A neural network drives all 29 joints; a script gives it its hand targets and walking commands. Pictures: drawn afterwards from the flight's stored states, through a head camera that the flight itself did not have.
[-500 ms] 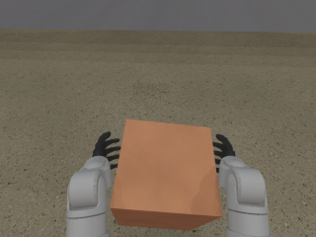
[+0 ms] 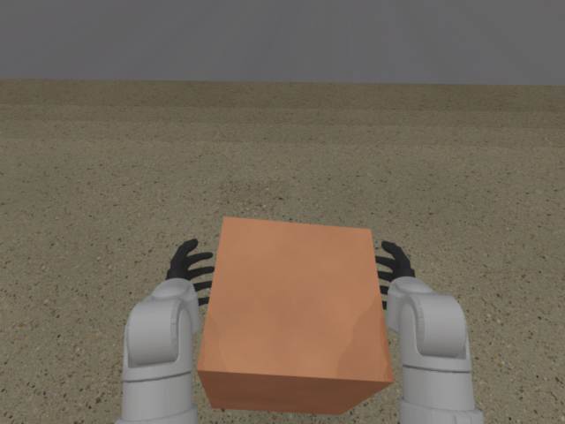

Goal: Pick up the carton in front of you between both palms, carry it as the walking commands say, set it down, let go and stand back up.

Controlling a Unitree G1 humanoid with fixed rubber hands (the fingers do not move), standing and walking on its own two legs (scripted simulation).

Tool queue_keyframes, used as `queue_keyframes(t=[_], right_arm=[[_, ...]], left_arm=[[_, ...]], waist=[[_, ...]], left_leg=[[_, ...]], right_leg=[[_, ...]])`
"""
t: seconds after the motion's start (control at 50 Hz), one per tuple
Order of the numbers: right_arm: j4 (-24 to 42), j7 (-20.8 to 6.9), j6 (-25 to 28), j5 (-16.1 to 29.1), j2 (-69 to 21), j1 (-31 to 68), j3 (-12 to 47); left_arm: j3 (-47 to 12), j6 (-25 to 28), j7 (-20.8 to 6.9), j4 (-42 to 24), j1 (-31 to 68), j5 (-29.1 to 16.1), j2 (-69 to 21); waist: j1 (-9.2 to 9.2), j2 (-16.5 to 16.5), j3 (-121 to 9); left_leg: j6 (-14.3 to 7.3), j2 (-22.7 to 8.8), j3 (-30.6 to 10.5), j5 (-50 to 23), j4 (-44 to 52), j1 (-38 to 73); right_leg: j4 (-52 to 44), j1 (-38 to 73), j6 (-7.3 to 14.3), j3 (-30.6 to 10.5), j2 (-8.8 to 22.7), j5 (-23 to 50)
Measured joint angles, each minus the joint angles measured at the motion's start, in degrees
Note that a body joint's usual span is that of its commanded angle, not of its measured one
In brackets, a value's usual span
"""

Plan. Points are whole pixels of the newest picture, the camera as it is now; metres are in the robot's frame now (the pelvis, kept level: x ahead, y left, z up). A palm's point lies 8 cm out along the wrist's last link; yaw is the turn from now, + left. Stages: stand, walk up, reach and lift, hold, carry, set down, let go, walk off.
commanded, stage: carry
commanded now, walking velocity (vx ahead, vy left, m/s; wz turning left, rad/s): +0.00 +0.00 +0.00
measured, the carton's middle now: (286, 323) +0.29 +0.00 +0.01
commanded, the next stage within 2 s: hold in 1.86 s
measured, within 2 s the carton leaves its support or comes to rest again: neither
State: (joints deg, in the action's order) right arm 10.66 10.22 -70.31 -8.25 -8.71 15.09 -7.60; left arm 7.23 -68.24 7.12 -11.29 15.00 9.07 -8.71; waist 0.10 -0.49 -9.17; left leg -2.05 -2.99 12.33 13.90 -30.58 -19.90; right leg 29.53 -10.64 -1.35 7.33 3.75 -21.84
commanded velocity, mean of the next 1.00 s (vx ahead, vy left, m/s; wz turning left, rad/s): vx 0.00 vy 0.00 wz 0.00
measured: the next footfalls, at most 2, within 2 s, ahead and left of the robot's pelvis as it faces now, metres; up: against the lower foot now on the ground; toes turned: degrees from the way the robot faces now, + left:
none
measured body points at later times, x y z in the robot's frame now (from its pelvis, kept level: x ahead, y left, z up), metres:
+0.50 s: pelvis -0.01 -0.01 +0.00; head -0.04 +0.00 +0.44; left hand +0.28 +0.14 +0.08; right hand +0.27 -0.16 +0.08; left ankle +0.02 +0.10 -0.73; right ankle -0.08 -0.11 -0.73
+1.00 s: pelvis -0.05 -0.01 +0.00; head -0.08 -0.01 +0.45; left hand +0.23 +0.14 +0.05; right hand +0.24 -0.16 +0.05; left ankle +0.02 +0.10 -0.73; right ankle -0.08 -0.11 -0.73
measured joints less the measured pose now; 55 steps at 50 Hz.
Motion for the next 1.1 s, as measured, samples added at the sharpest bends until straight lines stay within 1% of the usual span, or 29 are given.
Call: queue_keyframes(t=[0.1,0.28,0.5,0.68,0.8,1.02,1.06,1.1], right_arm=[[-1.6,0.4,-0.7,-0.1,0.1,-0.3,0.2],[0.0,0.4,-0.6,0.3,0.1,-0.6,0.4],[-0.5,0.4,-0.9,0.2,0.1,-0.5,0.4],[-2.9,-0.1,-0.2,-0.5,0.1,-0.4,0.1],[-6.6,-0.5,2.8,-1.4,0.2,-0.9,0.6],[-12.2,-2.1,12.4,-3.1,0.6,-2.9,1.5],[-13.3,-3.1,14.3,-3.6,0.7,-3.3,1.4],[-14.3,-5.0,16.3,-4.2,0.7,-3.7,1.1]], left_arm=[[-0.1,-0.4,0.1,1.7,-0.7,-0.1,0.2],[-0.4,-0.6,0.4,0.1,-0.8,-0.4,0.2],[-0.3,-1.0,0.4,0.4,-0.9,-0.4,0.2],[-0.5,-0.4,0.3,2.7,-1.3,0.1,0.3],[-0.9,2.2,-0.1,6.3,-2.2,1.1,0.5],[-1.9,10.6,-0.3,11.4,-4.2,2.3,0.8],[-1.8,12.5,-0.8,12.7,-4.5,2.8,0.9],[-1.3,14.5,-1.8,13.9,-4.9,3.4,0.9]], waist=[[-0.09,0.2,-0.5],[-0.04,0.0,1.3],[-0.23,0.1,1.3],[-0.25,0.3,0.8],[-0.10,0.4,0.9],[-0.14,0.3,1.7],[-0.13,0.3,1.7],[-0.09,0.4,1.6]], left_leg=[[0.7,-0.4,-0.8,1.6,-1.8,0.1],[0.8,-0.8,-1.3,2.9,-3.5,-0.6],[0.6,-0.9,-1.3,1.0,-2.3,-0.2],[0.5,-1.0,-1.3,-1.5,-0.2,0.0],[0.4,-1.1,-1.4,-2.9,0.8,-0.3],[0.4,-1.3,-1.7,-4.7,1.5,-1.5],[0.4,-1.3,-1.7,-4.9,1.6,-1.7],[0.5,-1.4,-1.7,-5.0,1.6,-1.8]], right_leg=[[1.0,0.5,0.1,0.5,-0.2,-1.0],[2.3,0.0,0.8,1.0,-0.2,-2.6],[2.1,0.0,1.0,1.2,-0.4,-1.2],[1.0,-0.2,1.3,1.4,-0.6,0.7],[0.8,-0.9,1.6,1.5,-0.8,1.7],[1.2,-2.6,2.0,1.7,-1.0,2.7],[1.3,-2.8,2.0,1.7,-1.1,2.8],[1.4,-3.0,2.1,1.7,-1.1,2.9]])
